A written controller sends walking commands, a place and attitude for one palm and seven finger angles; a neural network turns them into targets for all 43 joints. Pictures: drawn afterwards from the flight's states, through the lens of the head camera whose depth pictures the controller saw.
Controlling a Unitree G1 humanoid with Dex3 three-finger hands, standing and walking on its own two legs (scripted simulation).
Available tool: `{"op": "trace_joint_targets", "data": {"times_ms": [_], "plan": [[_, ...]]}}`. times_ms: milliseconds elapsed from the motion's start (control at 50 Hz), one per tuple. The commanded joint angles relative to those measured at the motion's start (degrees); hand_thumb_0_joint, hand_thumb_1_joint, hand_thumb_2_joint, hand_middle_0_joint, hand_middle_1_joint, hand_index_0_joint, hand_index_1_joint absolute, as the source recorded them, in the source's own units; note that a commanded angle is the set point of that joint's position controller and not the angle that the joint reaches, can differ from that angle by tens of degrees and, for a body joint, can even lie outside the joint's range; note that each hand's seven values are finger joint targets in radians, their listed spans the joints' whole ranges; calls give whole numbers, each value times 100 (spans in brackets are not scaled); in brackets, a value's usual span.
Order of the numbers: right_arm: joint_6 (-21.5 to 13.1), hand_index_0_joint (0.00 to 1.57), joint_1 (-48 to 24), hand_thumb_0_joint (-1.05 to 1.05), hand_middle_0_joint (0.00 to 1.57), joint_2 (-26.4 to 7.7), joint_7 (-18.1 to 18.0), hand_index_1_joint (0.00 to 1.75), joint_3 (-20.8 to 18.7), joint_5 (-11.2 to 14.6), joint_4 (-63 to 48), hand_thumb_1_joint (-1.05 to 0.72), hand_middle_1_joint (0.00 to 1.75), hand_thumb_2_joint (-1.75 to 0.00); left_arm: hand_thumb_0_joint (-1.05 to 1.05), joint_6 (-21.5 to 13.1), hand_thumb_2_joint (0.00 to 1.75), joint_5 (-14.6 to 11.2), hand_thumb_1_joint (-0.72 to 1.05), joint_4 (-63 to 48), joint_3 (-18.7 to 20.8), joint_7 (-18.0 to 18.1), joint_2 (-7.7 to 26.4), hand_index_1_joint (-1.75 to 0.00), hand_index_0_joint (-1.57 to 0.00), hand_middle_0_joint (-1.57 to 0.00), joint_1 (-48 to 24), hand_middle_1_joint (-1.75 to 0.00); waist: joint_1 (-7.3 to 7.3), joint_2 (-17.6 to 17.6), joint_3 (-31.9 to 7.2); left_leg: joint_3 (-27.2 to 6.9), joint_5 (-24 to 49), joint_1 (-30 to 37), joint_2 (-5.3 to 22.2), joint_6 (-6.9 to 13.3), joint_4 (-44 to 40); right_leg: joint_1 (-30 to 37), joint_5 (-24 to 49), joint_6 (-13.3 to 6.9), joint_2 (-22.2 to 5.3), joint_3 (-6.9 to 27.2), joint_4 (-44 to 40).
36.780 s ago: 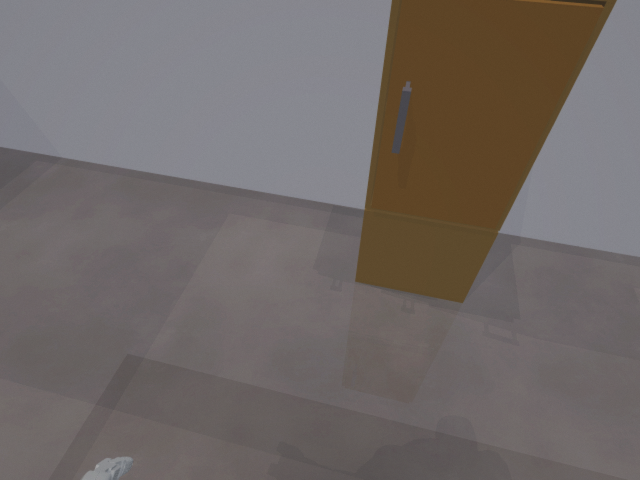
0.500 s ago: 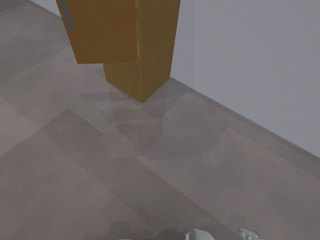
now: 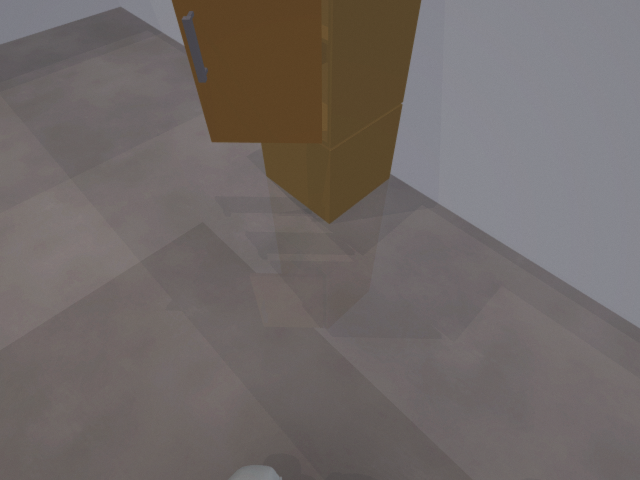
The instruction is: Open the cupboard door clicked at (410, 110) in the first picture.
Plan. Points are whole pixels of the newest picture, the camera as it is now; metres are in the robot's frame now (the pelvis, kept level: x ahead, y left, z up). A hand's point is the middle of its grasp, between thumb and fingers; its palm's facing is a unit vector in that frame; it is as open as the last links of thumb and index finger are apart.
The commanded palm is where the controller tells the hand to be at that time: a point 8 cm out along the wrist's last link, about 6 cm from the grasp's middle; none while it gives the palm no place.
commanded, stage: take the last steps up to it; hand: left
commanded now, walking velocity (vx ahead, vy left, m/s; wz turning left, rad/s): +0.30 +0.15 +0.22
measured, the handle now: (196, 47) +1.10 +0.41 -0.02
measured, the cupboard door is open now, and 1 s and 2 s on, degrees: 44 44 44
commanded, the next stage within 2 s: come to a stop and stand still in 1.46 s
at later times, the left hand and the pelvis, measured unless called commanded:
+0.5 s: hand (142, 456) +0.16 +0.28 -0.17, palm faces +0.12 -0.97 -0.19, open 7.4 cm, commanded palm none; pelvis +0.11 +0.08 +0.00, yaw +5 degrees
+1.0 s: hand (179, 375) +0.28 +0.26 -0.16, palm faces +0.18 -0.96 -0.22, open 7.1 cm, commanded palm none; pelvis +0.28 +0.06 +0.00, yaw +6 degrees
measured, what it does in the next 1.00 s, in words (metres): walks ahead: left foot, then right foot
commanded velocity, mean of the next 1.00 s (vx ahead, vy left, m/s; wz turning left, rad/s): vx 0.30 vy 0.08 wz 0.02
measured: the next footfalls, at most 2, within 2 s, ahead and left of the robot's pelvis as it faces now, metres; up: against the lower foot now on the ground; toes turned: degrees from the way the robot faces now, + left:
left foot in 0.20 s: +0.09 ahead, +0.16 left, +0.00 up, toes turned +9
right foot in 0.70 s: +0.31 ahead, -0.02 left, +0.00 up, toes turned -3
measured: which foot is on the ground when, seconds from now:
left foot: up 0.00-0.18, down 0.20-0.70, up 0.72-1.00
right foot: down 0.00-0.20, up 0.22-0.68, down 0.70-1.00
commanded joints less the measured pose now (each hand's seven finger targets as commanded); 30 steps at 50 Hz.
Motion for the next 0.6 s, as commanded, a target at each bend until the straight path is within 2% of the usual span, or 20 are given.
{"op": "trace_joint_targets", "data": {"times_ms": [0,40,80,100,120,140,160,180,200,220,240,260,280,300,340,380,440,500,540,580], "plan": [[-250,20,-832,0,20,-237,113,30,-28,12,-686,-90,30,-90,0,-109,90,65,90,50,348,29,1151,-30,-20,-20,809,-30,413,-835,-185,56,-73,-971,235,52,-588,1156,974,-775,-1922,1558,-1073],[-289,20,-921,0,20,-211,140,30,-4,12,-742,-90,30,-90,0,-116,90,75,90,115,371,2,1209,-30,-20,-20,799,-30,403,-813,-133,121,-63,-761,234,103,-1002,995,775,-756,-1963,1450,-1078],[-321,20,-835,0,20,-189,164,30,15,21,-742,-90,30,-90,0,-110,90,76,90,163,379,-30,1262,-30,-20,-20,685,-30,299,-885,-67,277,84,-201,157,166,-1494,531,630,-647,-1908,1217,-1001],[-340,20,-690,0,20,-157,172,30,20,25,-702,-90,30,-90,0,-101,90,81,90,197,373,-42,1259,-30,-20,-20,587,-30,190,-920,-42,385,231,263,94,198,-1835,192,429,-536,-1826,1079,-893],[-372,20,-380,0,20,-172,153,30,34,10,-601,-90,30,-90,0,-85,90,66,90,190,380,-55,1265,-30,-20,-20,430,-30,12,-836,-55,542,548,873,-28,234,-2291,-182,310,-397,-1639,833,-689],[-406,20,101,0,20,-293,121,30,17,2,-439,-90,30,-90,0,-66,90,37,90,163,375,-78,1263,-30,-20,-20,255,-30,-232,-552,-169,716,850,1738,-152,272,-2688,-732,-6,-237,-1417,518,-363],[-450,20,753,0,20,-644,53,30,-81,-7,-252,-90,30,-90,0,-39,90,19,90,95,332,-122,1093,-30,-20,-20,146,-30,-540,324,-416,264,494,2756,144,432,-2985,-1450,-297,-14,-1029,152,723],[-486,20,1424,0,20,-1256,-12,30,-246,-95,-119,-90,30,-90,0,-14,90,-34,90,-96,241,-173,705,-30,-20,-20,74,-30,-794,2060,-573,-2065,-246,3286,1627,1058,-3683,-2686,-1666,344,-132,-395,2589],[-450,20,1826,0,20,-1399,-103,30,-239,-62,-53,-90,30,-90,0,-13,90,15,90,-343,155,-136,688,-30,-20,-20,-448,-30,-926,1751,-475,-2608,-127,2988,2136,1557,-4118,-3128,-1939,223,-68,276,3726],[-443,20,1638,0,20,-1327,-161,30,-211,-62,-100,-90,30,-90,0,-38,90,7,90,-434,181,-145,633,-30,-20,-20,-636,-30,-793,1077,-206,-2510,27,2679,2227,1764,-4215,-3381,-1724,144,-243,559,4251],[-506,20,1262,0,20,-1005,-168,30,-101,-64,-199,-90,30,-90,0,-37,90,40,90,-309,172,-143,580,-30,-20,-20,-557,-30,-579,915,-179,-2320,128,2294,1959,1663,-4198,-3292,-1283,104,-353,713,4431],[-541,20,918,0,20,-828,-186,30,-29,-51,-303,-90,30,-90,0,2,90,47,90,-139,178,-159,591,-30,-20,-20,-410,-30,-386,899,-23,-2017,248,1832,1788,1540,-4279,-3081,-886,113,-442,811,4461],[-594,20,746,0,20,-656,-193,30,32,-53,-337,-90,30,-90,0,40,90,64,90,-32,176,-181,573,-30,-20,-20,-217,-30,-238,760,102,-1653,584,1612,1615,1434,-4373,-2881,-537,128,-463,832,4395],[-653,20,707,0,20,-593,-196,30,56,-36,-312,-90,30,-90,0,55,90,63,90,52,159,-205,541,-30,-20,-20,-13,-30,-121,690,16,-1322,1050,1648,1469,1365,-4390,-2751,-286,156,-435,798,4314],[-750,20,958,0,20,-529,-207,30,82,-16,-175,-90,30,-90,0,63,90,46,90,84,138,-202,482,-30,-20,-20,-19,-30,-86,448,-93,-965,2306,1938,1323,1352,-4314,-2758,27,207,-347,755,4064],[-788,20,1118,0,20,-484,-209,30,90,-2,-43,-90,30,-90,0,81,90,28,90,27,122,-185,462,-30,-20,-20,-167,-30,-69,413,-77,-754,2903,2049,1302,1412,-4304,-2730,177,233,-327,733,3694],[-799,20,1375,0,20,-405,-220,30,100,-9,121,-90,30,-90,0,91,90,22,90,-125,97,-193,373,-30,-20,-20,-590,-30,-124,356,101,-606,3209,2100,1267,1412,-4340,-2705,406,226,-275,641,3001],[-791,20,1620,0,20,-375,-225,30,115,-38,307,-90,30,-90,0,68,90,13,90,-322,63,-207,344,-30,-20,-20,-1090,-30,-256,538,235,-561,3253,2214,1328,1424,-4276,-2549,403,165,-200,537,2233],[-782,20,1743,0,20,-381,-234,30,124,-59,403,-90,30,-90,0,59,90,7,90,-427,54,-219,312,-30,-20,-20,-1322,-30,-304,503,304,-491,3336,2191,1359,1390,-4177,-2289,391,97,-107,468,1800],[-767,20,1754,0,20,-430,-237,30,122,-77,489,-90,30,-90,0,52,90,4,90,-457,75,-226,331,-30,-20,-20,-1331,-30,-260,466,298,-456,3272,2043,1381,1349,-4017,-1772,284,33,20,385,1472]]}}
